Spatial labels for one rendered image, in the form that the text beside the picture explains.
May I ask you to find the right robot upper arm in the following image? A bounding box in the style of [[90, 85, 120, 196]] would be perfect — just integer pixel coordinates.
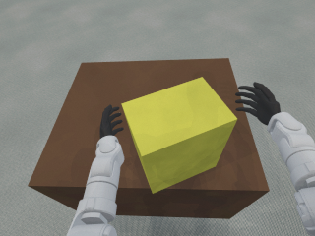
[[294, 187, 315, 236]]

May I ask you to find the pedestal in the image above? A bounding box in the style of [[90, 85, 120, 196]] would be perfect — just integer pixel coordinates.
[[28, 58, 270, 219]]

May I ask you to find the left robot upper arm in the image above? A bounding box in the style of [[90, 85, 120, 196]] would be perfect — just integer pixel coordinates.
[[67, 223, 117, 236]]

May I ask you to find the right robot forearm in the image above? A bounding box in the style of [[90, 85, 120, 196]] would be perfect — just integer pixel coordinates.
[[267, 112, 315, 192]]

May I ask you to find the carton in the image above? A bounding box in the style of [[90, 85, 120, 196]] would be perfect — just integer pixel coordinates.
[[121, 77, 237, 194]]

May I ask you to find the left robot forearm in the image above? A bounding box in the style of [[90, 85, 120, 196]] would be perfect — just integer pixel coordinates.
[[66, 135, 125, 236]]

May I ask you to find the right robot hand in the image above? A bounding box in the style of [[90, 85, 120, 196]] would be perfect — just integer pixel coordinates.
[[235, 82, 281, 126]]

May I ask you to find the left robot hand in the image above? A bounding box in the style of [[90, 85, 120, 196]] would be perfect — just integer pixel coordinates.
[[99, 104, 124, 139]]

